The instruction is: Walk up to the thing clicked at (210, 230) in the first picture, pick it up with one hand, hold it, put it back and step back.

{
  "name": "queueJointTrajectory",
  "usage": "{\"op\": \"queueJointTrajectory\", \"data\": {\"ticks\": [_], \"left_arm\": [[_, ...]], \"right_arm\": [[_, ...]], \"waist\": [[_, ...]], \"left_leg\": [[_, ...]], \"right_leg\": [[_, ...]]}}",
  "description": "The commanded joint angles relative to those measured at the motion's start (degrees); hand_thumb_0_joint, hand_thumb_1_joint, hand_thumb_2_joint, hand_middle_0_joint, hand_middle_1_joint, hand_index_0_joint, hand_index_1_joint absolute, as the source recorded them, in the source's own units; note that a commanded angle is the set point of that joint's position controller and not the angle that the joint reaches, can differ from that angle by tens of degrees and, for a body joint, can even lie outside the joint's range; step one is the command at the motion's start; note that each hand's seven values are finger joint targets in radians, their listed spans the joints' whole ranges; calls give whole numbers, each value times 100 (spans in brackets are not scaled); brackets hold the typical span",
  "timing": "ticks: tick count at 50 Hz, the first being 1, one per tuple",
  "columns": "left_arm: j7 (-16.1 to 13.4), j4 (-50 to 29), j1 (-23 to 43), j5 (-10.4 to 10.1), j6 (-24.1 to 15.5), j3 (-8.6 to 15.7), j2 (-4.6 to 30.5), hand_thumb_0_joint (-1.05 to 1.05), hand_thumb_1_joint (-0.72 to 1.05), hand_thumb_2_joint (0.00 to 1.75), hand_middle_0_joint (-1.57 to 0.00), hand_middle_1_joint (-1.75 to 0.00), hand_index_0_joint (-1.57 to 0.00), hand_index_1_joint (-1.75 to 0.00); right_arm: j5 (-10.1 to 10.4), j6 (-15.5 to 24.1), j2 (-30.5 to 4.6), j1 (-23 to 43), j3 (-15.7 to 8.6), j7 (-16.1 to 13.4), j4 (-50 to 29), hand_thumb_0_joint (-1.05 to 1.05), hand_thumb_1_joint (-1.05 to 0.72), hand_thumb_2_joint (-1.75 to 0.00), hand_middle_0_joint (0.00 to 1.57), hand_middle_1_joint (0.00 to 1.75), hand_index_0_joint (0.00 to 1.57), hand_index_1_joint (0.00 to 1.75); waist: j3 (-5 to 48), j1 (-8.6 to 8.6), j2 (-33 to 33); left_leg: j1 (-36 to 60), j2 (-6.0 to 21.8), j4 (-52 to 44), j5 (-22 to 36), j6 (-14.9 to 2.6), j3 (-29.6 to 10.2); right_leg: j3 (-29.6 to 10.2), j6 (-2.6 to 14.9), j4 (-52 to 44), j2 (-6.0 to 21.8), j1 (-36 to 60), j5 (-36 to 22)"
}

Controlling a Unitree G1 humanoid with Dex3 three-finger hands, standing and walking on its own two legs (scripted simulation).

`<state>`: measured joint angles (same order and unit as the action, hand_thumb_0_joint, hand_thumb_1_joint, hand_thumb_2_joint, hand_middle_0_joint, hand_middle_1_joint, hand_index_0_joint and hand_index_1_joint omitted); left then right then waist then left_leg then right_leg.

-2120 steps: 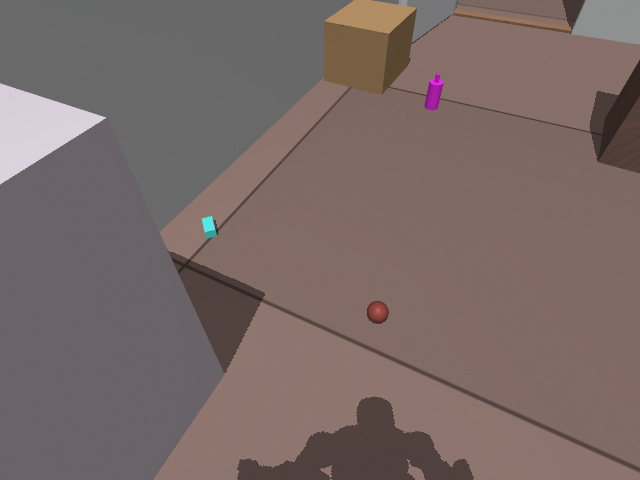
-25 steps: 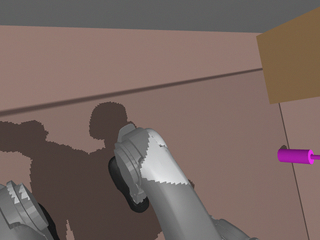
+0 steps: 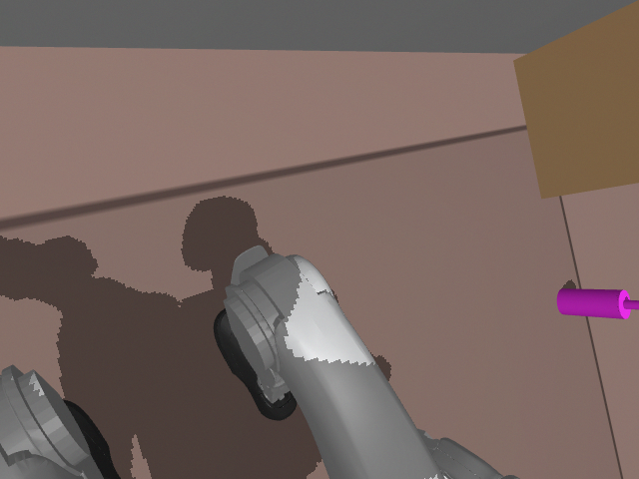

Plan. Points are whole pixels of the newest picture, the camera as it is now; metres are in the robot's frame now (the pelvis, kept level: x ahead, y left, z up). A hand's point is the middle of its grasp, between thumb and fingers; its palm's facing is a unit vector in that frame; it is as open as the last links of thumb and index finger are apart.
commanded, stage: close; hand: left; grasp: from above
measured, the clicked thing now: out of the picture +0.45 +0.36 -0.31
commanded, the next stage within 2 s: settle in 1.22 s
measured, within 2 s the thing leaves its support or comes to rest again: leaves its support in 1.56 s
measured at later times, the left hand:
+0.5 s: hand out of the picture +0.45 +0.35 -0.27, palm faces -0.29 -0.33 -0.90, open 11.7 cm
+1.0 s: hand out of the picture +0.44 +0.35 -0.27, palm faces -0.30 -0.32 -0.90, open 8.6 cm
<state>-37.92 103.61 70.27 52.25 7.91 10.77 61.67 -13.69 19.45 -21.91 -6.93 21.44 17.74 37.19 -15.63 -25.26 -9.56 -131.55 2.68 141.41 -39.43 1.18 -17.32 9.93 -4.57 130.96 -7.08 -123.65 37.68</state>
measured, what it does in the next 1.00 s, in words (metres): stands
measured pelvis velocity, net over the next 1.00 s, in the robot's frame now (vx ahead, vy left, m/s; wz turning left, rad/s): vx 0.00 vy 0.00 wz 0.00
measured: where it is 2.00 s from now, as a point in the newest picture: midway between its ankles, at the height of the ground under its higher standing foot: (190, 430)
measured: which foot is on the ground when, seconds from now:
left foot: down 0.00-1.00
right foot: down 0.00-1.00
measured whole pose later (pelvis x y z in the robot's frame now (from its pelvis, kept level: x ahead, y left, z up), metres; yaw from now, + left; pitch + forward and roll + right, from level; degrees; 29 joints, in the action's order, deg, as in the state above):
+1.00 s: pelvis +0.00 +0.00 +0.00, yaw +0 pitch +28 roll -16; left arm -38.5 104.0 69.5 53.3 6.0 10.9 61.5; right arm -13.8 19.4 -21.6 -6.7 21.1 17.9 37.1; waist -15.5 -24.6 -9.7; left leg -131.2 2.7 141.2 -40.0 1.3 -17.5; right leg 10.2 -4.5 130.6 -6.8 -123.1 38.2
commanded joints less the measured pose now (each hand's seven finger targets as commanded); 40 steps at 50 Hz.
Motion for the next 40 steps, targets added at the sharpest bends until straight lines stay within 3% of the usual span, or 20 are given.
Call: {"op": "queueJointTrajectory", "data": {"ticks": [1, 8, 13, 15, 25, 28, 29, 34, 35, 37, 40], "left_arm": [[-191, -504, 1203, 69, -71, -103, 1145, 0, -33, 82, -24, -85, -24, -86], [-261, -590, 1309, 59, -114, -119, 1168, 0, -24, 75, -31, -80, -31, -79], [-290, -542, 1223, 105, -119, -94, 1152, 0, -19, 71, -34, -78, -34, -77], [-283, -637, 1312, 82, -116, -151, 1099, 0, -16, 69, -36, -77, -37, -76], [-260, -632, 1226, 102, -72, -51, 1197, 0, 0, 60, -48, -68, -49, -66], [-260, -806, 1290, 125, -115, -96, 1211, 0, 5, 55, -52, -64, -53, -62], [-255, -491, 1151, 136, -79, -107, 1090, 0, 5, 54, -52, -64, -53, -62], [-202, -608, 1151, 120, -115, -120, 1106, 0, 13, 49, -58, -59, -60, -57], [-226, -661, 1192, 109, -123, -57, 1161, 0, 14, 48, -59, -58, -61, -56], [-230, -522, 1126, 121, -132, -111, 1030, 0, 18, 47, -62, -57, -64, -55], [-234, -725, 1221, 90, -183, -110, 1138, 0, 22, 46, -66, -53, -68, -52]], "right_arm": [[33, 20, -1875, -1323, -476, -40, 239, 0, -89, -90, 20, 30, 20, 30], [21, 34, -1898, -1295, -469, -54, 266, 0, -89, -90, 20, 30, 20, 30], [24, 6, -1869, -1280, -481, -43, 274, 0, -89, -90, 20, 30, 20, 30], [23, 15, -1862, -1285, -467, -31, 249, 0, -89, -90, 20, 30, 20, 30], [49, 21, -1903, -1244, -505, -8, 219, 0, -88, -90, 20, 30, 20, 30], [48, 1, -1939, -1230, -546, -6, 123, 0, -89, -90, 20, 30, 20, 30], [63, 3, -1918, -1244, -499, 5, 151, 0, -88, -90, 20, 30, 20, 30], [61, 9, -1897, -1333, -529, 15, 207, 0, -88, -90, 20, 30, 20, 30], [67, 7, -1937, -1324, -556, 7, 225, 0, -89, -90, 20, 30, 20, 30], [66, 1, -1915, -1329, -542, 15, 185, 0, -89, -90, 20, 30, 20, 30], [57, -5, -1910, -1341, -541, -2, 207, 0, -88, -90, 20, 30, 20, 30]], "waist": [[3729, -399, 3235], [3751, -437, 3264], [3849, -357, 3376], [3818, -433, 3410], [3725, -333, 3408], [3766, -401, 3462], [3717, -392, 3302], [3739, -393, 3423], [3776, -331, 3424], [3804, -368, 3366], [3766, -384, 3326]], "left_leg": [[2706, 305, -1371, 1068, -105, 579], [2796, 319, -1345, 1183, -92, 570], [2903, 342, -1381, 1331, -54, 543], [2993, 339, -1357, 1414, -58, 522], [2865, 322, -1405, 1200, -67, 538], [2990, 344, -1430, 1260, -61, 490], [2877, 345, -1411, 1272, -68, 485], [2906, 323, -1455, 1247, -55, 507], [2976, 351, -1481, 1268, -36, 475], [2928, 341, -1464, 1296, -42, 463], [2847, 321, -1370, 1269, -81, 560]], "right_leg": [[737, 507, -1228, -102, 2275, -1435], [744, 493, -1221, -95, 2296, -1548], [762, 515, -1172, -101, 2377, -1662], [766, 511, -1147, -100, 2308, -1728], [746, 525, -1145, -60, 2143, -1505], [743, 525, -1142, -80, 2203, -1597], [759, 516, -1153, -65, 2152, -1596], [746, 529, -1145, -57, 2181, -1557], [771, 536, -1118, -62, 2144, -1567], [799, 528, -1130, -67, 2195, -1592], [725, 498, -1209, -80, 2282, -1628]]}}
